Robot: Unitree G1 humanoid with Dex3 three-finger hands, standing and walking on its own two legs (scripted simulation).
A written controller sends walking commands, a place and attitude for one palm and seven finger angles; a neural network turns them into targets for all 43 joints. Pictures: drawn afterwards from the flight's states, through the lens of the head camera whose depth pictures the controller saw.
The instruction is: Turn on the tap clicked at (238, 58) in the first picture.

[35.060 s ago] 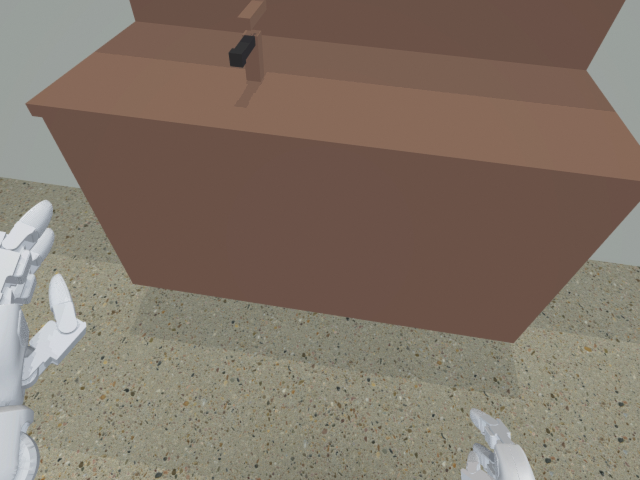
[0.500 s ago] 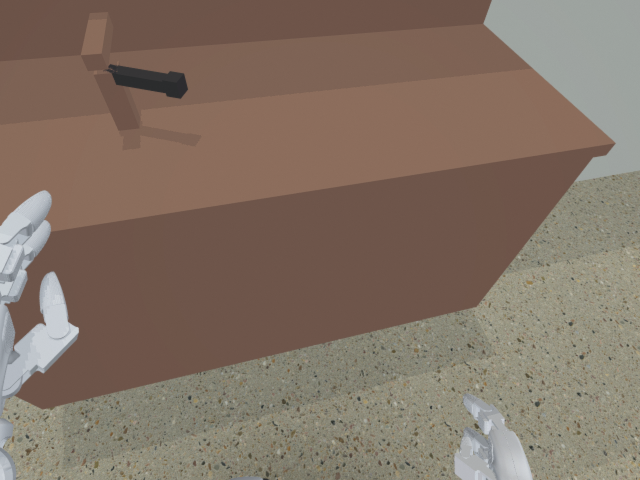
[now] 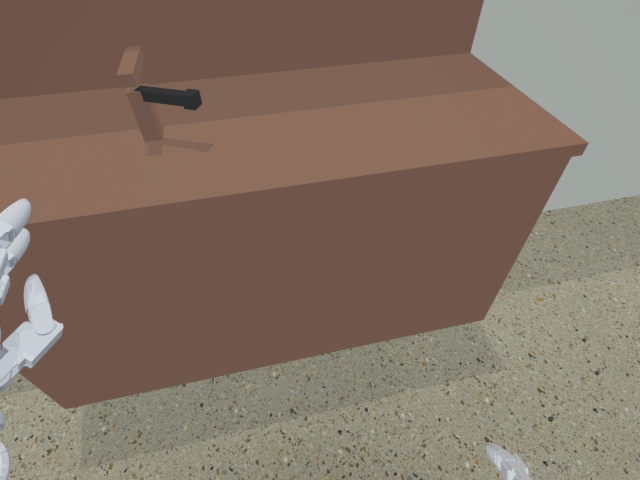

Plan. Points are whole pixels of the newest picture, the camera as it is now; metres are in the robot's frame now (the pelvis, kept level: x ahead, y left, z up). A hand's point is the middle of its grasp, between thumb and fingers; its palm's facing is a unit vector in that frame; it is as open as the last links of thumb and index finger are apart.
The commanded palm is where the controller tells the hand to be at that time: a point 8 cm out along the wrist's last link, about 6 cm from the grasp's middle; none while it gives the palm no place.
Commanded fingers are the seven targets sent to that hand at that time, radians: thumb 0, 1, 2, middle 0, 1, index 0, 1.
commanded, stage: stop stepping back and stand still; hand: left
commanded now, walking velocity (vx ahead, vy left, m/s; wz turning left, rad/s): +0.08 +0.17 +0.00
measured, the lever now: (191, 99) +0.74 +0.27 +0.13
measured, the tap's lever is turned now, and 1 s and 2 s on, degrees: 63 63 63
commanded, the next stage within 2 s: stand and check the lever's angle in 0.24 s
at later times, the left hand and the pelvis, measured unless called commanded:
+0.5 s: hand (74, 330) +0.22 +0.24 +0.17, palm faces +0.41 -0.82 -0.40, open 7.4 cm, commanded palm +0.16 +0.28 +0.19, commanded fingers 0.00 0.90 0.90 -0.20 -0.30 -0.20 -0.30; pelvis +0.01 -0.01 +0.01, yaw +2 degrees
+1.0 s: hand (95, 297) +0.25 +0.23 +0.17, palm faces +0.33 -0.86 -0.37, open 7.4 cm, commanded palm +0.20 +0.28 +0.19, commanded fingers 0.00 0.90 0.90 -0.20 -0.30 -0.20 -0.30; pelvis +0.02 +0.00 +0.02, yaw -3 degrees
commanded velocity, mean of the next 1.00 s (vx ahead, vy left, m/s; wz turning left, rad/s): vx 0.01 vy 0.01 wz -0.09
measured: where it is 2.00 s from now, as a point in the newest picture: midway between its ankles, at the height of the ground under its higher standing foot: outside the picture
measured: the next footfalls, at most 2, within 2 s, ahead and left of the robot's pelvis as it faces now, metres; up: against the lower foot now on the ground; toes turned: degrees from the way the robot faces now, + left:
left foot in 0.24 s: +0.05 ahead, +0.13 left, +0.00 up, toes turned +3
left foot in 1.60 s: +0.15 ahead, +0.14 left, +0.00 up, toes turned -1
